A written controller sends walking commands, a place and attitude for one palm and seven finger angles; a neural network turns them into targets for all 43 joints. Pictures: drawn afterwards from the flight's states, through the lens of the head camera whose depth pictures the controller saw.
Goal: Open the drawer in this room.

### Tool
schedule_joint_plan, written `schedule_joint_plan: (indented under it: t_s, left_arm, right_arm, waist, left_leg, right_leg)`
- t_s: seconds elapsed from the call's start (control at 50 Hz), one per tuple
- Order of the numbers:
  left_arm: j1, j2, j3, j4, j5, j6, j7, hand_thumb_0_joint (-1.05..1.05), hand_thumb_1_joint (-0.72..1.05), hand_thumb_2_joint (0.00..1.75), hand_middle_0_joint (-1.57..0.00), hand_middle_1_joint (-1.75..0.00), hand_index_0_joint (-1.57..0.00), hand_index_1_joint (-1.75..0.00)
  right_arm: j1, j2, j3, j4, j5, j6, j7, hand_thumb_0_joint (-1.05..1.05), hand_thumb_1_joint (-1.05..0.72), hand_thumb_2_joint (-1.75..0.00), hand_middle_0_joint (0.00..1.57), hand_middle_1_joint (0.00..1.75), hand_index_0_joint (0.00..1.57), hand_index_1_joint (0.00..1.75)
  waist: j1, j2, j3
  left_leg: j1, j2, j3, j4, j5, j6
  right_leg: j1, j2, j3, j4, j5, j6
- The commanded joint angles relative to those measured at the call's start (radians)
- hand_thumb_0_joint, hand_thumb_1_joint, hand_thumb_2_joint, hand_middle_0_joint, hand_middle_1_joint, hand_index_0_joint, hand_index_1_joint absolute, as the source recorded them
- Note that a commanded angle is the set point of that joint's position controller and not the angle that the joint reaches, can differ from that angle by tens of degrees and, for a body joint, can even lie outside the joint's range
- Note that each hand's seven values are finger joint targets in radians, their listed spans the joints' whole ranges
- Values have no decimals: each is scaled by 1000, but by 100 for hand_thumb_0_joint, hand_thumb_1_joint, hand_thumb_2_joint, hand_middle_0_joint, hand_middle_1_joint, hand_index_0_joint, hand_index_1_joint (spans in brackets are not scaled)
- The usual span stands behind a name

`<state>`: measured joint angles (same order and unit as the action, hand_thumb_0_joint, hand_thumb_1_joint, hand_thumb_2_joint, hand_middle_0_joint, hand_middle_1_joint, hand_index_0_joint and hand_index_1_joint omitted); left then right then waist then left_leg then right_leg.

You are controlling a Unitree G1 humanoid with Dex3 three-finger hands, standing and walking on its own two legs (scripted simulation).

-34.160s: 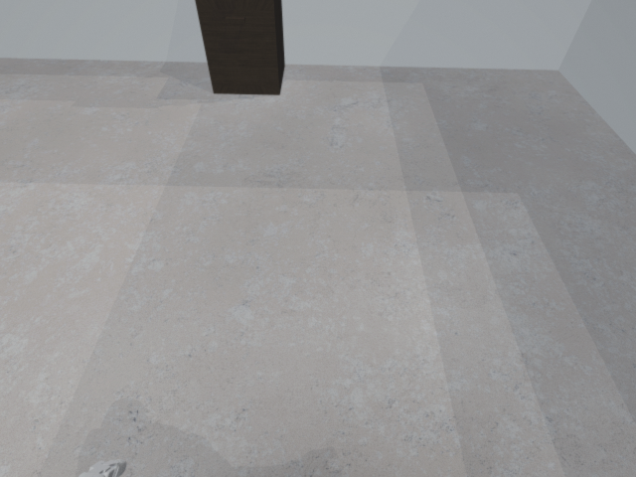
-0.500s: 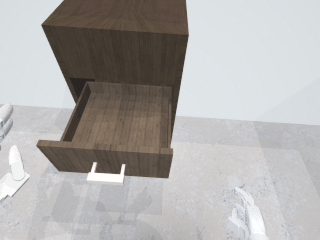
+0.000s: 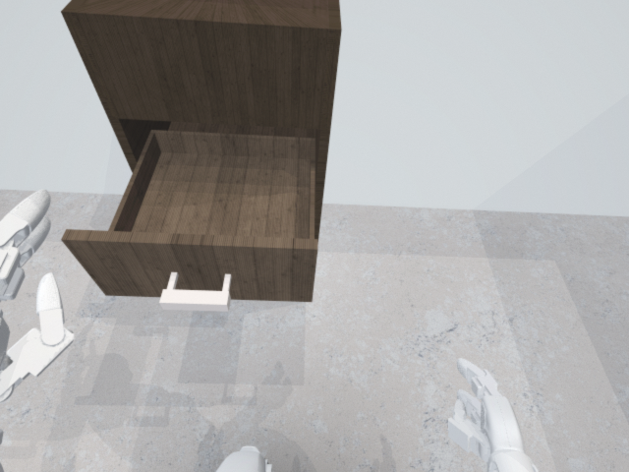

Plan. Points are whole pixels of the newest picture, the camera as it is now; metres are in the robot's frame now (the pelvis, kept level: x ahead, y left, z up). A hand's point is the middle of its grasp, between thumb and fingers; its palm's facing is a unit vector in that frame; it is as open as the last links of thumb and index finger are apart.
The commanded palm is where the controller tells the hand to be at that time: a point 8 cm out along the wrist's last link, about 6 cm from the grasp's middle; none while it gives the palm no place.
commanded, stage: step back with the hand held close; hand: left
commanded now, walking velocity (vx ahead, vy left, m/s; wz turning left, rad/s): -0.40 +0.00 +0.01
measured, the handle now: (198, 289) +0.40 +0.21 -0.10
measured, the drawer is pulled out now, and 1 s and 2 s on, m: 0.29 0.29 0.29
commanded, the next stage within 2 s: stop stepping back and stand still in 0.10 s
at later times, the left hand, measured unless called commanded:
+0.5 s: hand out of the picture +0.11 +0.21 +0.18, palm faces +0.32 -0.84 -0.44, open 7.4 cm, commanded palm +0.04 +0.27 +0.19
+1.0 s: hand out of the picture +0.09 +0.22 +0.17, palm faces +0.33 -0.84 -0.43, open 7.4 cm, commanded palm none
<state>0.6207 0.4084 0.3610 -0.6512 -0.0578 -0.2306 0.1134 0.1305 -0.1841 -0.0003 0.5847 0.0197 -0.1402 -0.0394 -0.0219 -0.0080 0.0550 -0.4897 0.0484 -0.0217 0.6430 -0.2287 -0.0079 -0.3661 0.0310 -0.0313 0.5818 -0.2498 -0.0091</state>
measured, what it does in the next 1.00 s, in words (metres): walks backwards: left foot, then right foot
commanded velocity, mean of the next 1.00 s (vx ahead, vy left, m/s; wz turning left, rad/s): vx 0.00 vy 0.01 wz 0.00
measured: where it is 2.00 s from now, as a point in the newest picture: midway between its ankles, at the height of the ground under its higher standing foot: outside the picture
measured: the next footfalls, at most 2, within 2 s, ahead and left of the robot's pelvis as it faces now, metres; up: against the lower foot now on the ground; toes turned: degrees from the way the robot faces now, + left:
left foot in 0.14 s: +0.05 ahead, +0.12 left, +0.00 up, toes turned +1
right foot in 0.36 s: -0.05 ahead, -0.13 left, +0.00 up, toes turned -3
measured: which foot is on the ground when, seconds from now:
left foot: up 0.00-0.12, down 0.14-0.40, up 0.42-0.54, down 0.56-1.00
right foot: down 0.00-0.16, up 0.18-0.34, down 0.36-1.00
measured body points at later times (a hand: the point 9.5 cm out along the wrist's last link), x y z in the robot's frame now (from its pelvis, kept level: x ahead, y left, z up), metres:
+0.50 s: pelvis -0.09 -0.01 +0.01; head -0.08 +0.00 +0.46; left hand +0.08 +0.26 +0.20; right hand +0.06 -0.24 -0.08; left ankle -0.06 +0.11 -0.71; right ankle -0.09 -0.13 -0.72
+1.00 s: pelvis -0.10 -0.01 +0.02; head -0.09 +0.00 +0.47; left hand +0.07 +0.27 +0.19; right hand +0.06 -0.24 -0.06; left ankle -0.08 +0.10 -0.72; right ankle -0.09 -0.13 -0.72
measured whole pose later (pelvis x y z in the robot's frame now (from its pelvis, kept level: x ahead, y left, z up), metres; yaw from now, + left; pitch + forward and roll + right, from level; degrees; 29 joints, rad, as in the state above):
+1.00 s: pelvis -0.10 -0.01 +0.02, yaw +0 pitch +0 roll -1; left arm 0.63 0.36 0.34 -0.57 -0.03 -0.19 0.15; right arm 0.20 -0.18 0.01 0.62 0.02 -0.13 -0.05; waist -0.02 0.00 0.03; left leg -0.26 0.03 0.01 0.48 -0.22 0.01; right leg -0.20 0.01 -0.06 0.41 -0.21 0.00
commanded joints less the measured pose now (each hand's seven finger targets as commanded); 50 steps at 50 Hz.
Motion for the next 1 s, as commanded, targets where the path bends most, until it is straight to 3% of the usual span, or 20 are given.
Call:
schedule_joint_plan:
  t_s: [0.0,0.04,0.08,0.1,0.12,0.14,0.16,0.18,0.24,0.32,0.36,0.38,0.4,0.44,0.5,0.54,0.58,0.62,0.74,0.98]
  left_arm:
    - [25,166,164,-177,0,-51,42,0,90,90,-20,-30,-20,-30]
    - [8,149,157,-160,14,-47,45,0,90,90,-20,-30,-20,-30]
    - [4,135,132,-151,17,-45,47,0,90,90,-20,-30,-20,-30]
    - [-13,130,118,-169,18,-54,49,0,90,90,-20,-30,-20,-30]
    - [-14,134,119,-186,29,-62,54,0,90,90,-20,-30,-20,-30]
    - [6,140,128,-198,17,-72,55,0,90,90,-20,-30,-20,-30]
    - [23,145,130,-200,11,-82,44,0,90,90,-20,-30,-20,-30]
    - [18,144,143,-266,4,-83,50,0,90,90,-20,-30,-20,-30]
    - [50,123,125,-312,7,-63,55,0,90,90,-20,-30,-20,-30]
    - [45,160,154,-258,10,-35,53,0,90,90,-20,-30,-20,-30]
    - [-4,183,183,-197,3,-39,57,0,90,90,-20,-30,-20,-30]
    - [14,145,148,-130,-5,-19,52,0,90,90,-20,-30,-20,-30]
    - [7,132,131,-119,-4,-5,54,0,90,90,-20,-30,-20,-30]
    - [3,121,121,-103,5,-1,59,0,90,90,-20,-30,-20,-30]
    - [15,119,113,-109,29,-19,60,0,90,90,-20,-30,-20,-30]
    - [10,140,118,-176,23,-38,52,0,90,90,-20,-30,-20,-30]
    - [46,137,123,-181,27,-44,48,0,90,90,-20,-30,-20,-30]
    - [30,143,122,-219,36,-53,53,0,90,90,-20,-30,-20,-30]
    - [29,121,114,-133,25,-56,59,0,90,90,-20,-30,-20,-30]
    - [7,111,97,-146,25,-32,56,0,90,90,-20,-30,-20,-30]
  right_arm:
    - [-71,-99,-58,-130,-7,-4,-20,0,-90,-90,20,30,20,30]
    - [-90,-75,-27,-139,-17,10,-33,0,-90,-90,20,30,20,30]
    - [-60,-102,-26,-121,-16,16,-46,0,-90,-90,20,30,20,30]
    - [-62,-127,-42,-122,-19,10,-51,0,-90,-90,20,30,20,30]
    - [-82,-149,-60,-136,-20,3,-52,0,-90,-90,20,30,20,30]
    - [-59,-141,-64,-139,-24,-18,-40,0,-90,-90,20,30,20,30]
    - [-44,-132,-64,-144,-23,-40,-35,0,-90,-90,20,30,20,30]
    - [-24,-127,-67,-138,-40,-52,-35,0,-90,-90,20,30,20,30]
    - [-5,-133,-65,-109,-22,-68,-17,0,-90,-90,20,30,20,30]
    - [-10,-144,-35,-124,-7,-61,-15,0,-90,-90,20,30,20,30]
    - [-9,-126,-28,-119,-9,-47,-23,0,-90,-90,20,30,20,30]
    - [23,-125,-49,-104,5,-39,-29,0,-90,-90,20,30,20,30]
    - [14,-127,-52,-100,5,-23,-33,0,-90,-90,20,30,20,30]
    - [-8,-116,-38,-88,-3,-8,-29,0,-90,-90,20,30,20,30]
    - [-33,-119,-24,-99,-4,-29,-38,0,-90,-90,20,30,20,30]
    - [-36,-163,-47,-130,-4,-46,-38,0,-90,-90,20,30,20,30]
    - [-29,-124,-30,-120,-5,-48,-35,0,-90,-90,20,30,20,30]
    - [-27,-130,-31,-122,-6,-59,-37,0,-90,-90,20,30,20,30]
    - [2,-137,-41,-110,0,-69,-32,0,-90,-90,20,30,20,30]
    - [-26,-122,-31,-127,-2,-35,-25,0,-90,-90,20,30,20,30]
  waist:
    - [15,-189,-180]
    - [6,-163,-132]
    - [-16,-65,-107]
    - [-8,67,-94]
    - [5,255,-100]
    - [18,232,-164]
    - [3,246,-215]
    - [2,258,-201]
    - [10,213,-216]
    - [0,156,-126]
    - [-20,19,-99]
    - [-21,-145,-131]
    - [-21,-181,-110]
    - [-30,-150,-87]
    - [-16,-22,-19]
    - [6,51,-63]
    - [2,180,-94]
    - [3,209,-71]
    - [-8,21,-83]
    - [1,59,-94]
  left_leg:
    - [93,-61,-28,420,-251,-7]
    - [111,-36,-28,188,-240,-2]
    - [182,-39,15,-202,-96,4]
    - [138,62,-78,-340,-14,43]
    - [65,233,-254,-371,128,111]
    - [56,296,-257,-347,263,158]
    - [3,308,-269,-389,119,160]
    - [24,310,-274,-352,231,179]
    - [210,230,-149,-249,267,141]
    - [65,100,-83,-239,-275,53]
    - [136,10,14,-51,-250,9]
    - [215,-45,27,140,-202,-8]
    - [210,-52,23,266,-145,-3]
    - [211,-34,2,177,-150,14]
    - [195,19,-22,-268,-76,48]
    - [191,103,-114,-309,102,72]
    - [160,106,-141,-381,-55,68]
    - [84,111,-146,-407,-155,72]
    - [169,45,-61,-268,-117,47]
    - [213,55,-49,-281,25,48]
  right_leg:
    - [-72,-400,347,-345,55,-194]
    - [-30,-291,196,-260,208,-135]
    - [-1,-197,116,-176,151,-46]
    - [32,-124,81,-61,95,-2]
    - [41,-55,29,113,-21,29]
    - [52,-25,43,255,-206,29]
    - [87,-21,58,401,-294,15]
    - [42,-12,81,442,-295,17]
    - [3,-37,30,227,-252,38]
    - [224,-40,-25,-202,-65,18]
    - [82,-174,114,-310,-139,-58]
    - [-45,-249,246,-360,-309,-101]
    - [-87,-313,293,-396,-318,-133]
    - [-60,-305,192,-358,-190,-125]
    - [81,-180,90,-245,-70,-41]
    - [181,-106,48,-163,81,3]
    - [208,-81,7,-135,-36,16]
    - [247,-74,1,-120,-32,16]
    - [179,-121,85,-260,-28,0]
    - [223,-110,65,-243,106,4]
